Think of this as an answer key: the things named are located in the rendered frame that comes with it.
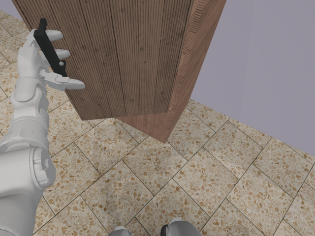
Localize left robot upper arm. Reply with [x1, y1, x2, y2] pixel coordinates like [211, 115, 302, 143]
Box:
[0, 146, 56, 236]

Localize robot shin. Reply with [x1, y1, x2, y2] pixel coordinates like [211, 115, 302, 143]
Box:
[115, 226, 126, 230]
[170, 217, 182, 224]

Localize right robot shin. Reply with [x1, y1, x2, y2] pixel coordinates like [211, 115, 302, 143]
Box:
[170, 217, 182, 224]

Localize handle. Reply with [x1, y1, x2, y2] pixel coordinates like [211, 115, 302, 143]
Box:
[33, 18, 67, 77]

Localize left robot shin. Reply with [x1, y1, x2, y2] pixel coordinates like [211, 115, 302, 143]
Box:
[115, 226, 126, 230]

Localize robot left hand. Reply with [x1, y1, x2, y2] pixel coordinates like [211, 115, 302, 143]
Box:
[17, 29, 85, 91]

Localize cupboard door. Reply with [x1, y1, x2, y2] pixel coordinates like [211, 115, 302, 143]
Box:
[12, 0, 194, 121]

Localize robot left forearm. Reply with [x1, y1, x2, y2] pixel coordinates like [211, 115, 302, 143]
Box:
[0, 78, 49, 153]

